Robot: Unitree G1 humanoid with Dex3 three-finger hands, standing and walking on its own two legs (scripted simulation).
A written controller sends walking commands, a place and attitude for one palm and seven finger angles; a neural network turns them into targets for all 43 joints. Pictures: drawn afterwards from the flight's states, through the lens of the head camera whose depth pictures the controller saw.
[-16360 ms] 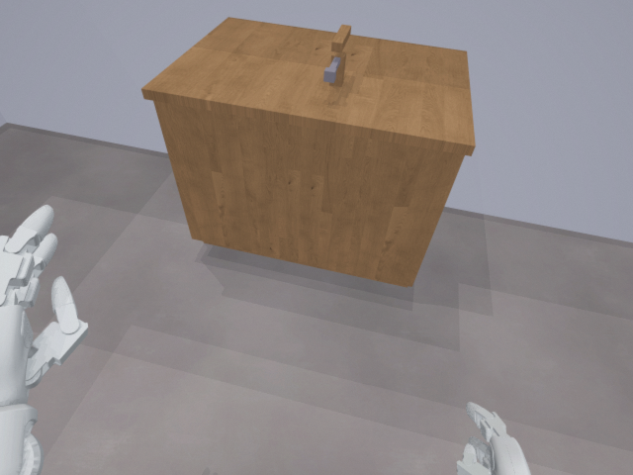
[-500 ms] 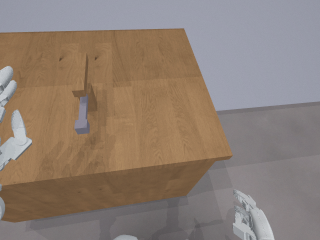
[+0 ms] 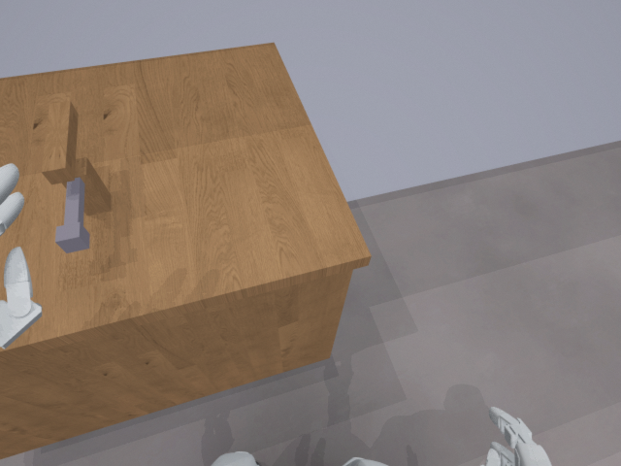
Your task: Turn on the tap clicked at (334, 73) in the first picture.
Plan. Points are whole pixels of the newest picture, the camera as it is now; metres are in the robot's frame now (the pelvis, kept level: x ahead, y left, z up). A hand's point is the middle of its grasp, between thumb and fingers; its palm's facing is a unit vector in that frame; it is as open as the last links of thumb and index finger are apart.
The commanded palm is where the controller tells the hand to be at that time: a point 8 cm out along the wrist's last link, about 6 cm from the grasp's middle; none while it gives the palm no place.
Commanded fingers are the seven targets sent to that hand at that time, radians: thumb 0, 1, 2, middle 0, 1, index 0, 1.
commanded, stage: come to a stop and stand still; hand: left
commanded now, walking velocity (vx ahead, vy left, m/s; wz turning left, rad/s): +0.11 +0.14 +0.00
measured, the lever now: (73, 237) +0.36 +0.34 +0.05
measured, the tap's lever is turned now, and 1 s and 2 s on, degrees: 0 0 0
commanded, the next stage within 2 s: look again from close up in 1.02 s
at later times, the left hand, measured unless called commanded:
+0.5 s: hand out of the picture +0.19 +0.30 +0.17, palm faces +0.38 -0.87 -0.32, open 7.4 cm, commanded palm +0.14 +0.32 +0.19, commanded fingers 0.00 0.90 0.90 -0.20 -0.30 -0.20 -0.30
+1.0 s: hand out of the picture +0.21 +0.33 +0.17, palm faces +0.34 -0.87 -0.35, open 7.4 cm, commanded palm +0.15 +0.36 +0.19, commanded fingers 0.00 0.90 0.90 -0.20 -0.30 -0.20 -0.30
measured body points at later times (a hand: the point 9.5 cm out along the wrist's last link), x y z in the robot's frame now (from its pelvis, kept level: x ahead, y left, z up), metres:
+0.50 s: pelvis -0.02 +0.04 +0.01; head -0.01 +0.05 +0.46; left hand +0.17 +0.34 +0.19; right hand +0.18 -0.18 -0.06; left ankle +0.02 +0.15 -0.73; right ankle +0.02 -0.06 -0.73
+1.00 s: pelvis +0.00 +0.08 +0.01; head +0.03 +0.10 +0.46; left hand +0.19 +0.37 +0.19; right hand +0.19 -0.14 -0.06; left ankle +0.02 +0.15 -0.73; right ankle +0.02 -0.06 -0.73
